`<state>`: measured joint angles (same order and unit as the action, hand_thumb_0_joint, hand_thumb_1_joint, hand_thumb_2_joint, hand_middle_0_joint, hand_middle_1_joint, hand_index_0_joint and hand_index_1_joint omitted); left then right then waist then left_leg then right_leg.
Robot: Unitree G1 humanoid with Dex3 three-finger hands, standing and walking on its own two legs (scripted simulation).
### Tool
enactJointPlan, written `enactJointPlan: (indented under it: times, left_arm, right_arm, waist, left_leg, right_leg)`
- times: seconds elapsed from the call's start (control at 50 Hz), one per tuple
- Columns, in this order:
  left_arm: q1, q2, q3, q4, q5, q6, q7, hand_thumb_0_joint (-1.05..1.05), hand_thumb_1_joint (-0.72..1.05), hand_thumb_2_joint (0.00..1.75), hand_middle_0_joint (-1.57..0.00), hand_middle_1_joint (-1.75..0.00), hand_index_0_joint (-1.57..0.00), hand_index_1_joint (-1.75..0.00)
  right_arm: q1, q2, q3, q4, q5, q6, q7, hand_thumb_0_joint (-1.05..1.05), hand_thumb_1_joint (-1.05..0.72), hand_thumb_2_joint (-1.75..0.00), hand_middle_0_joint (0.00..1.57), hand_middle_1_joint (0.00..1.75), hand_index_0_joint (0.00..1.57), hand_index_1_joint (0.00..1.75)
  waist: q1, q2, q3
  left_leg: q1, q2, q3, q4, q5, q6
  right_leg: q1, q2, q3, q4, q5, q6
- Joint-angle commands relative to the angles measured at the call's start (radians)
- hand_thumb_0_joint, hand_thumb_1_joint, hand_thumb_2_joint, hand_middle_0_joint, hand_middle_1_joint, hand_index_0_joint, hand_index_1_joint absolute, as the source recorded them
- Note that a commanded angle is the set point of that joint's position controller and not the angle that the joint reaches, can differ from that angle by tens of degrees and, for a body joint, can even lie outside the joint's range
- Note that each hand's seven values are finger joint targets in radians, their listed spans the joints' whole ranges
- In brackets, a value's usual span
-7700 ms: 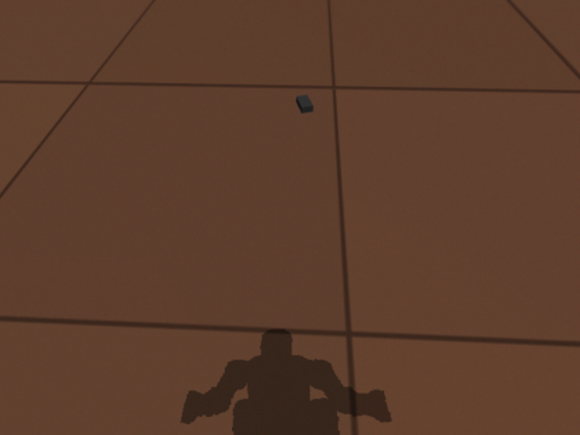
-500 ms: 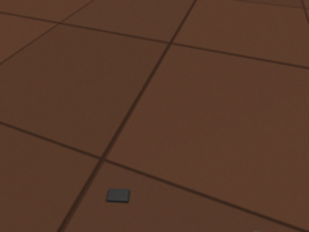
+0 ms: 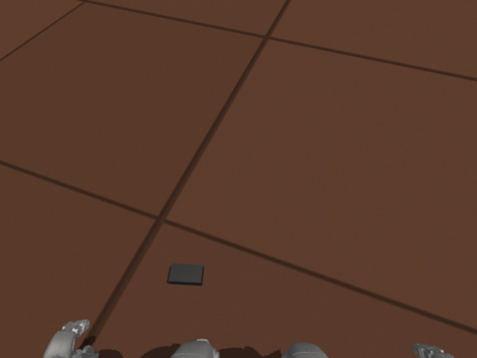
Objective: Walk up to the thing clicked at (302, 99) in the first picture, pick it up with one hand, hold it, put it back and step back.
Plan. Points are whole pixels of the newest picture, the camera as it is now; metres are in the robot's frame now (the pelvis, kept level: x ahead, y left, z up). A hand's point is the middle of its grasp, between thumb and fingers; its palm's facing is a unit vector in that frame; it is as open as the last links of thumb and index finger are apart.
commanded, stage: walk up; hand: left
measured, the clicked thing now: (186, 274) +0.47 +0.21 -0.73
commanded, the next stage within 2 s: none
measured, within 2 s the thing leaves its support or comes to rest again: neither
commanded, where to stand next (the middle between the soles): +0.07 -0.03 m, yaw -3 degrees
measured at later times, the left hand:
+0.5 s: hand out of the picture +0.06 +0.24 -0.13, palm faces -0.04 -0.93 -0.36, open 7.4 cm
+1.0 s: hand (119, 356) +0.14 +0.22 -0.12, palm faces -0.06 -0.94 -0.33, open 7.4 cm
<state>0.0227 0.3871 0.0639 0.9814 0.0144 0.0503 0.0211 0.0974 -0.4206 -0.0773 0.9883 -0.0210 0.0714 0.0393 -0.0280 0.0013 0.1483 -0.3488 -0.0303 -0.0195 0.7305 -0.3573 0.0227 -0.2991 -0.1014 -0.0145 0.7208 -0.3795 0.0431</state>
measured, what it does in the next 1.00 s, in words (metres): steps on the spot: right foot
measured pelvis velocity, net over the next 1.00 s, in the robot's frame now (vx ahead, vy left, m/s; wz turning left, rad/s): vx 0.02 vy -0.03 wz -0.06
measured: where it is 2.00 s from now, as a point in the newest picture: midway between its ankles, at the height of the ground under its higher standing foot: outside the picture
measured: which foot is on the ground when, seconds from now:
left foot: down 0.00-1.00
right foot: down 0.00-0.00, up 0.02-0.30, down 0.32-1.00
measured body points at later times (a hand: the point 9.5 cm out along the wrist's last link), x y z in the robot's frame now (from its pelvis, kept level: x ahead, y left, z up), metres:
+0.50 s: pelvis +0.00 -0.02 +0.02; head +0.01 -0.03 +0.47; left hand +0.07 +0.29 -0.10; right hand +0.06 -0.32 -0.11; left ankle +0.03 +0.10 -0.71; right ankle -0.03 -0.12 -0.71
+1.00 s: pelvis +0.02 -0.03 +0.03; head +0.03 -0.03 +0.48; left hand +0.14 +0.27 -0.09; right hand +0.08 -0.34 -0.09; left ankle +0.03 +0.10 -0.71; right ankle -0.03 -0.12 -0.71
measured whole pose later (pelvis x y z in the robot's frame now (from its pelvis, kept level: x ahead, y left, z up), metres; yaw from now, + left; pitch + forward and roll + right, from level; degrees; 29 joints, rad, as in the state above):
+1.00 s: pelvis +0.02 -0.03 +0.03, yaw -4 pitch -2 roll +0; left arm 0.09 0.35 0.04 1.05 0.00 0.01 -0.02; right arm 0.13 -0.36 -0.01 1.05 -0.01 -0.03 -0.02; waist -0.01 -0.01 0.05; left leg -0.15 0.02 0.01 0.40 -0.22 -0.02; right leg -0.05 0.05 0.02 0.38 -0.29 -0.05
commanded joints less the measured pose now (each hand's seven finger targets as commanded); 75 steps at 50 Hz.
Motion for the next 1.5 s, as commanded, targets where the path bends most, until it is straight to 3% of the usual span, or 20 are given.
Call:
enactJointPlan:
  times: [0.0,0.04,0.08,0.18,0.28,0.34,0.36,0.4,0.46,0.74,1.08,1.14,1.18,1.24,1.3,1.32,1.34,1.38,1.44,1.48]
  left_arm:
    - [0.048,0.165,0.03,-0.088,0.002,-0.026,0.037,0.0,0.9,0.9,-0.2,-0.3,-0.2,-0.3]
    - [0.069,0.214,0.035,-0.066,-0.001,-0.034,0.038,0.0,0.9,0.9,-0.2,-0.3,-0.2,-0.3]
    - [0.157,0.211,0.034,-0.041,-0.012,-0.04,0.033,0.0,0.9,0.9,-0.2,-0.3,-0.2,-0.3]
    - [0.088,0.191,0.026,-0.065,0.016,-0.06,-0.007,0.0,0.9,0.9,-0.2,-0.3,-0.2,-0.3]
    - [0.192,0.163,0.032,-0.027,0.023,-0.063,-0.012,0.0,0.9,0.9,-0.2,-0.3,-0.2,-0.3]
    - [0.21,0.222,0.046,-0.025,0.037,-0.086,-0.012,0.0,0.9,0.9,-0.2,-0.3,-0.2,-0.3]
    - [0.138,0.233,0.038,-0.044,0.021,-0.083,-0.016,0.0,0.9,0.9,-0.2,-0.3,-0.2,-0.3]
    - [0.048,0.216,0.027,-0.081,0.017,-0.071,-0.028,0.0,0.9,0.9,-0.2,-0.3,-0.2,-0.3]
    - [0.086,0.186,0.018,-0.057,0.004,-0.075,-0.026,0.0,0.9,0.9,-0.2,-0.3,-0.2,-0.3]
    - [0.073,0.182,0.019,-0.01,-0.009,-0.066,-0.02,0.0,0.9,0.9,-0.2,-0.3,-0.2,-0.3]
    - [0.035,0.184,0.019,0.019,-0.008,-0.06,-0.023,0.0,0.9,0.9,-0.2,-0.3,-0.2,-0.3]
    - [0.047,0.2,0.037,-0.02,0.016,-0.063,-0.049,0.0,0.9,0.9,-0.2,-0.3,-0.2,-0.3]
    - [0.028,0.176,0.034,-0.04,0.022,-0.064,-0.061,0.0,0.9,0.9,-0.2,-0.3,-0.2,-0.3]
    - [0.096,0.186,0.044,-0.063,0.023,-0.078,-0.061,0.0,0.9,0.9,-0.2,-0.3,-0.2,-0.3]
    - [0.284,0.201,0.062,-0.02,0.023,-0.11,-0.054,0.0,0.9,0.9,-0.2,-0.3,-0.2,-0.3]
    - [0.339,0.265,0.075,-0.001,0.021,-0.119,-0.043,0.0,0.9,0.9,-0.2,-0.3,-0.2,-0.3]
    - [0.326,0.297,0.071,-0.014,0.013,-0.122,-0.031,0.0,0.9,0.9,-0.2,-0.3,-0.2,-0.3]
    - [0.287,0.274,0.068,-0.058,0.001,-0.111,-0.019,0.0,0.9,0.9,-0.2,-0.3,-0.2,-0.3]
    - [0.206,0.208,0.04,-0.084,-0.015,-0.111,0.01,0.0,0.9,0.9,-0.2,-0.3,-0.2,-0.3]
    - [0.173,0.217,0.037,-0.106,-0.009,-0.109,0.023,0.0,0.9,0.9,-0.2,-0.3,-0.2,-0.3]
  right_arm:
    - [0.051,-0.264,-0.059,-0.095,-0.031,-0.053,-0.004,0.0,-0.9,-0.9,0.2,0.3,0.2,0.3]
    - [0.017,-0.265,-0.066,-0.116,-0.033,-0.056,-0.013,0.0,-0.9,-0.9,0.2,0.3,0.2,0.3]
    - [-0.033,-0.205,-0.053,-0.142,-0.037,-0.058,-0.023,0.0,-0.9,-0.9,0.2,0.3,0.2,0.3]
    - [0.103,-0.211,-0.052,-0.109,-0.02,-0.105,-0.034,0.0,-0.9,-0.9,0.2,0.3,0.2,0.3]
    - [0.054,-0.201,-0.037,-0.117,-0.006,-0.107,-0.041,0.0,-0.9,-0.9,0.2,0.3,0.2,0.3]
    - [0.045,-0.119,-0.003,-0.124,0.023,-0.106,-0.042,0.0,-0.9,-0.9,0.2,0.3,0.2,0.3]
    - [0.03,-0.102,0.002,-0.113,0.022,-0.102,-0.044,0.0,-0.9,-0.9,0.2,0.3,0.2,0.3]
    - [0.103,-0.124,-0.004,-0.067,0.013,-0.114,-0.051,0.0,-0.9,-0.9,0.2,0.3,0.2,0.3]
    - [0.065,-0.137,0.0,-0.051,0.011,-0.123,-0.048,0.0,-0.9,-0.9,0.2,0.3,0.2,0.3]
    - [0.028,-0.148,0.015,-0.015,0.013,-0.127,-0.067,0.0,-0.9,-0.9,0.2,0.3,0.2,0.3]
    - [0.007,-0.15,0.022,0.007,0.01,-0.126,-0.067,0.0,-0.9,-0.9,0.2,0.3,0.2,0.3]
    - [0.139,-0.216,-0.016,0.008,0.0,-0.132,-0.053,0.0,-0.9,-0.9,0.2,0.3,0.2,0.3]
    - [0.178,-0.243,-0.029,0.006,-0.007,-0.134,-0.049,0.0,-0.9,-0.9,0.2,0.3,0.2,0.3]
    - [0.146,-0.284,-0.047,-0.043,-0.012,-0.15,-0.047,0.0,-0.9,-0.9,0.2,0.3,0.2,0.3]
    - [0.077,-0.209,-0.029,-0.097,0.006,-0.147,-0.038,0.0,-0.9,-0.9,0.2,0.3,0.2,0.3]
    - [0.028,-0.118,-0.001,-0.125,0.02,-0.14,-0.036,0.0,-0.9,-0.9,0.2,0.3,0.2,0.3]
    - [0.017,-0.092,0.011,-0.122,0.012,-0.121,-0.044,0.0,-0.9,-0.9,0.2,0.3,0.2,0.3]
    - [0.083,-0.155,-0.005,-0.112,0.01,-0.113,-0.06,0.0,-0.9,-0.9,0.2,0.3,0.2,0.3]
    - [0.15,-0.133,-0.004,-0.07,0.015,-0.077,-0.052,0.0,-0.9,-0.9,0.2,0.3,0.2,0.3]
    - [0.164,-0.123,-0.006,-0.073,0.014,-0.052,-0.051,0.0,-0.9,-0.9,0.2,0.3,0.2,0.3]
  waist:
    - [-0.002,0.198,-0.169]
    - [0.007,0.179,-0.133]
    - [0.043,0.18,-0.16]
    - [-0.02,0.081,-0.232]
    - [0.037,0.088,-0.158]
    - [0.045,-0.104,-0.172]
    - [0.031,-0.103,-0.114]
    - [-0.019,-0.105,-0.087]
    - [0.007,-0.1,-0.1]
    - [0.027,0.016,-0.198]
    - [0.022,-0.028,-0.2]
    - [-0.002,-0.001,-0.14]
    - [-0.023,0.055,-0.034]
    - [0.015,0.102,0.03]
    - [0.112,0.0,-0.073]
    - [0.136,-0.236,-0.087]
    - [0.121,-0.188,-0.055]
    - [0.085,-0.062,-0.068]
    - [0.018,-0.044,-0.084]
    - [0.013,-0.057,-0.087]
  left_leg:
    - [0.124,0.317,-0.54,-0.43,0.242,0.183]
    - [0.054,0.299,-0.526,-0.475,0.006,0.17]
    - [0.144,0.219,-0.338,-0.409,0.031,0.125]
    - [0.318,0.282,-0.354,-0.416,-0.003,0.164]
    - [0.158,0.28,-0.246,-0.363,0.174,0.14]
    - [0.009,0.1,-0.055,-0.16,0.191,0.005]
    - [0.018,0.02,0.022,-0.168,0.006,-0.019]
    - [0.195,0.047,-0.005,-0.243,-0.02,-0.009]
    - [0.257,0.106,-0.073,-0.297,0.222,0.017]
    - [0.267,0.155,-0.055,-0.319,0.481,0.031]
    - [0.301,0.151,-0.039,-0.336,0.445,0.029]
    - [0.314,0.168,-0.138,-0.343,-0.146,0.118]
    - [0.305,0.247,-0.3,-0.447,-0.318,0.171]
    - [0.266,0.409,-0.428,-0.498,-0.01,0.275]
    - [0.135,0.254,-0.167,-0.152,0.362,0.166]
    - [-0.061,0.052,0.03,0.13,0.208,0.049]
    - [-0.268,-0.055,0.002,0.172,-0.171,-0.008]
    - [-0.213,-0.004,-0.08,0.246,-0.209,0.001]
    - [-0.184,-0.005,-0.112,0.223,-0.062,0.007]
    - [-0.114,0.002,-0.091,0.196,0.019,0.003]
  right_leg:
    - [-0.147,0.148,0.127,0.304,-0.26,-0.079]
    - [-0.145,0.128,0.176,0.347,-0.241,-0.091]
    - [-0.157,0.118,0.172,0.328,-0.151,-0.086]
    - [-0.1,0.1,0.112,0.008,-0.143,-0.053]
    - [0.102,0.091,0.049,-0.265,0.014,-0.09]
    - [0.272,-0.065,0.319,-0.46,0.209,-0.169]
    - [0.173,-0.12,0.349,-0.466,0.094,-0.214]
    - [0.002,-0.102,0.276,-0.419,0.02,-0.195]
    - [0.019,-0.007,0.17,-0.416,0.148,-0.113]
    - [0.216,0.001,0.129,-0.368,0.471,-0.103]
    - [0.211,0.005,0.133,-0.395,0.447,-0.095]
    - [0.018,0.04,0.163,-0.317,-0.218,-0.146]
    - [-0.157,0.073,0.141,-0.221,-0.24,-0.135]
    - [-0.176,0.05,0.087,-0.031,-0.159,-0.107]
    - [0.151,0.035,0.134,-0.368,0.043,-0.106]
    - [0.32,-0.084,0.379,-0.539,0.229,-0.111]
    - [0.437,-0.199,0.505,-0.503,0.536,-0.136]
    - [0.375,-0.233,0.421,-0.373,0.803,-0.224]
    - [0.404,-0.115,0.183,-0.34,0.988,-0.087]
    - [0.309,-0.096,0.138,-0.331,0.956,-0.077]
